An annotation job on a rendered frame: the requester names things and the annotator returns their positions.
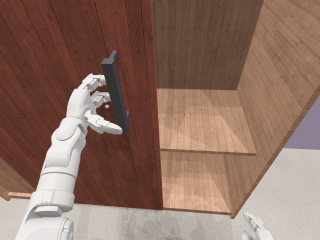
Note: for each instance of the left robot upper arm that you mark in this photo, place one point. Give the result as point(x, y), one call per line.
point(51, 228)

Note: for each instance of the left robot forearm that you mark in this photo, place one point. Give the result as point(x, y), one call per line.
point(54, 193)

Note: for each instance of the handle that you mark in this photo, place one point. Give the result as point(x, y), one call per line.
point(115, 92)

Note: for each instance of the wardrobe door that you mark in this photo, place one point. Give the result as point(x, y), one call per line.
point(12, 181)
point(47, 48)

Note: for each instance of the robot right hand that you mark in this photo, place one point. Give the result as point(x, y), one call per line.
point(257, 226)

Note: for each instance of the robot left hand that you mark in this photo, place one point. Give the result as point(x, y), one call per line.
point(81, 102)

